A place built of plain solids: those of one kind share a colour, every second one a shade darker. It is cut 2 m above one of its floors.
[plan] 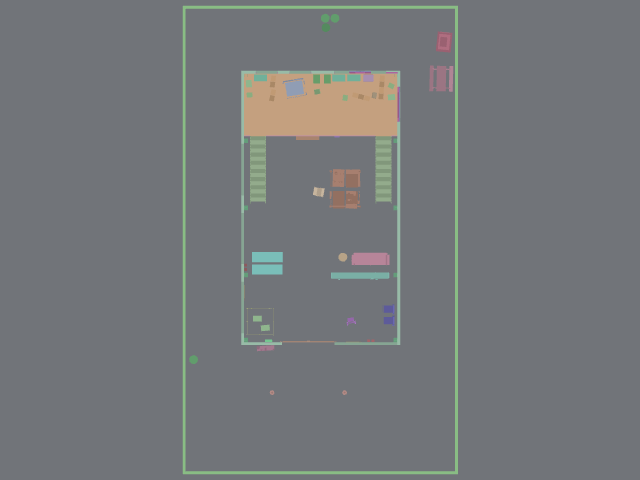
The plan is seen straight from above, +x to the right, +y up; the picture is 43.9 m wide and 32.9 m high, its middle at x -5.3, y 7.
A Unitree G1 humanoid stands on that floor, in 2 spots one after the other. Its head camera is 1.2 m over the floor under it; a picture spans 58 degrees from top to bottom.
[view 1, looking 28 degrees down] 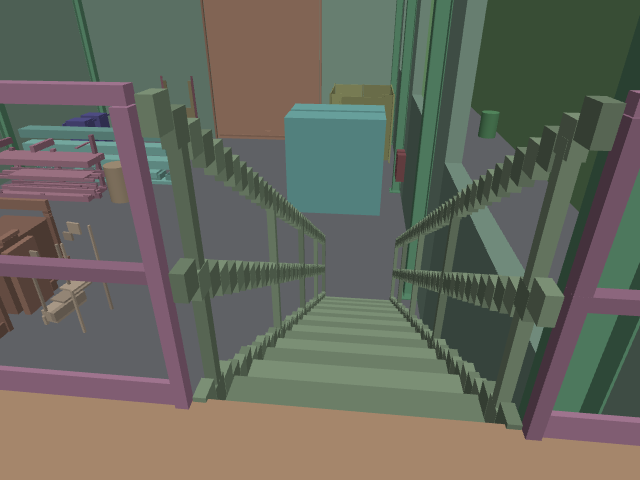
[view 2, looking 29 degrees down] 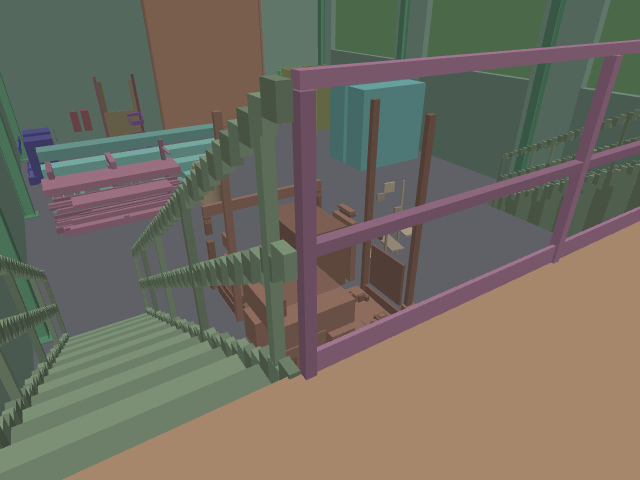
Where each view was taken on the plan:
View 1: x -9.55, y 15.14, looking -84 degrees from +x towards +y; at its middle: stair_openriser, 5.51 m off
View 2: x -0.95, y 15.14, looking -122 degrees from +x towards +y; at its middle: deck_rail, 1.34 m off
